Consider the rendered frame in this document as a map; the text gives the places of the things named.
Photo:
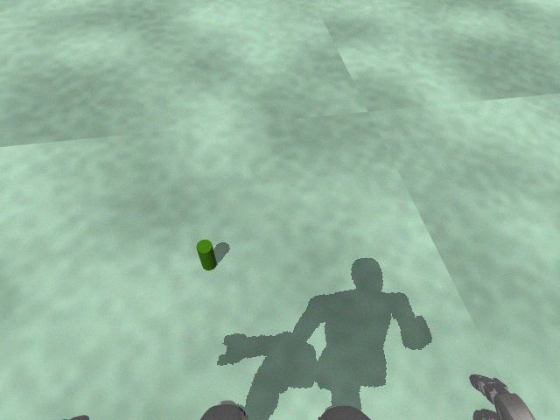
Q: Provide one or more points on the right robot hand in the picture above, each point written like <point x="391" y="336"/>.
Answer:
<point x="508" y="406"/>

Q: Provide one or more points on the can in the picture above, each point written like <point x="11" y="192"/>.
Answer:
<point x="206" y="254"/>

